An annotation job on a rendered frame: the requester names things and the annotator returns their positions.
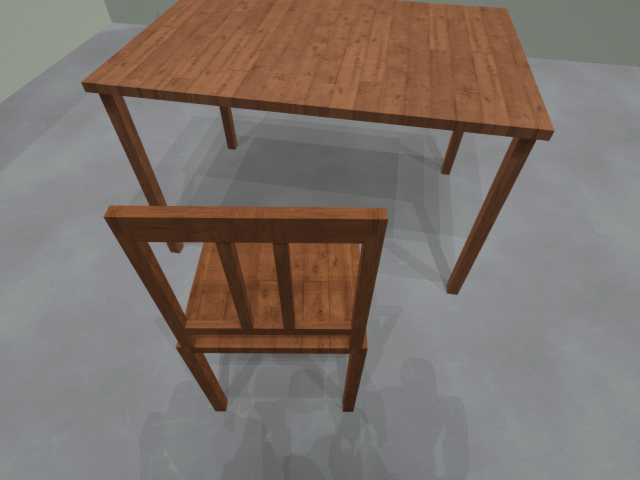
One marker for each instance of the chair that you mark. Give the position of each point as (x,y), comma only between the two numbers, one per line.
(287,280)

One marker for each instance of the table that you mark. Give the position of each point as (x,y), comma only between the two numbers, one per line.
(440,66)

